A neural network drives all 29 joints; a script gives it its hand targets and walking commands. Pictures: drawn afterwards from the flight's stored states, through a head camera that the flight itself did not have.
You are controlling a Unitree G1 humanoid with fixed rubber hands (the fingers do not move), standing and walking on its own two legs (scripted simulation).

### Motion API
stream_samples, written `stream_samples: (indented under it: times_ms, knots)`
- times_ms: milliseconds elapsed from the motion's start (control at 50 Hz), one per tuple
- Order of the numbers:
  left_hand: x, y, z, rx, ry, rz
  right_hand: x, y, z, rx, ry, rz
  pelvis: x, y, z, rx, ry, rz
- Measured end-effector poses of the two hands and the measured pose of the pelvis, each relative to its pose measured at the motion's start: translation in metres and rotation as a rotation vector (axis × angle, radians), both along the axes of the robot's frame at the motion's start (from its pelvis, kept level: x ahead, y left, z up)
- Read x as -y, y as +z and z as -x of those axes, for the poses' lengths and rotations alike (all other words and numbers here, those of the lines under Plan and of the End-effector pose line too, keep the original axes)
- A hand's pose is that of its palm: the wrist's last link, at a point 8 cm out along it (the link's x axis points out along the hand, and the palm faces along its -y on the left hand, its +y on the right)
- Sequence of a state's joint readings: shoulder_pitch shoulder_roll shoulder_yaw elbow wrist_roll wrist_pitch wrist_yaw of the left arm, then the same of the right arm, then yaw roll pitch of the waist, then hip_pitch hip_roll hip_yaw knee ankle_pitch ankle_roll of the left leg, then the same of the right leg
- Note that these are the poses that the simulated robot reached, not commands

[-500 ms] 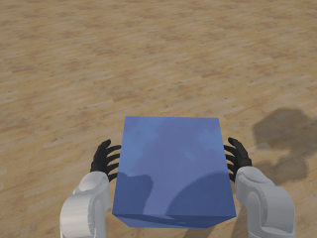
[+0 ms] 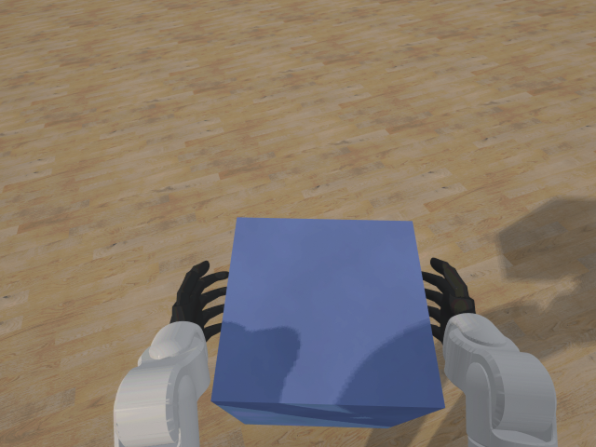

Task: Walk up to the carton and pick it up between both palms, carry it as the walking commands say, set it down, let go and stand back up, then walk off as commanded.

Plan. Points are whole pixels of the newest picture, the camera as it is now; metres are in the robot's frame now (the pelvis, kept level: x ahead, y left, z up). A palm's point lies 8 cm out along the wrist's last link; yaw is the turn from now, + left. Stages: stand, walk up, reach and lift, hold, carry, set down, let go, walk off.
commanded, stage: carry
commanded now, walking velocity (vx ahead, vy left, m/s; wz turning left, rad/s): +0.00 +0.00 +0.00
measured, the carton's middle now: (319, 333) +0.27 +0.00 +0.02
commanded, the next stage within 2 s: none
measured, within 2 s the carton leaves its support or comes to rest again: neither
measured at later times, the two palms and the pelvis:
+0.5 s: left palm (192, 341) +0.23 +0.14 +0.11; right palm (472, 340) +0.22 -0.16 +0.09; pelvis -0.02 +0.00 +0.00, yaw -2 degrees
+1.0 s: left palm (189, 343) +0.22 +0.14 +0.11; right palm (471, 343) +0.21 -0.16 +0.10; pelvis -0.02 +0.00 +0.00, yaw -2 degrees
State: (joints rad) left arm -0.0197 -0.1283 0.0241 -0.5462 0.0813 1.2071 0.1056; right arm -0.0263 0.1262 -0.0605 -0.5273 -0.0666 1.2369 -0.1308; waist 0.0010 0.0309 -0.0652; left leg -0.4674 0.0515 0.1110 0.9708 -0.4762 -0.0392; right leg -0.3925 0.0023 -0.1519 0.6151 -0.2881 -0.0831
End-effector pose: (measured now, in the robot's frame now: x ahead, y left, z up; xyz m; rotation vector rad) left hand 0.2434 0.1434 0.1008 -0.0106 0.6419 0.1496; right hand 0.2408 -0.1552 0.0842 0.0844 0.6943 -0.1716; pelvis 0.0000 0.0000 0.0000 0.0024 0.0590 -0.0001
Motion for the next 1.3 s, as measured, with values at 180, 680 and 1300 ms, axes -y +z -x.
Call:
stream_samples:
  times_ms: [180,680,1300]
  knots:
    - [-0.01,0.001,0.011,-0.008,-0.006,0.024,-0.01,0.008,0.013,-0.008,-0.007,0.023,-0.01,0.002,0.008,0.008,-0.013,0.014]
    - [0.003,0.005,0.018,-0.006,-0.027,0.019,0.003,0.011,0.026,-0.004,-0.029,0.017,-0.003,0.003,0.016,-0.003,-0.034,-0.001]
    - [0.005,0.008,0.022,0.003,-0.027,0.017,0.005,0.013,0.03,0.006,-0.029,0.016,-0.001,0.003,0.019,0.001,-0.034,-0.003]
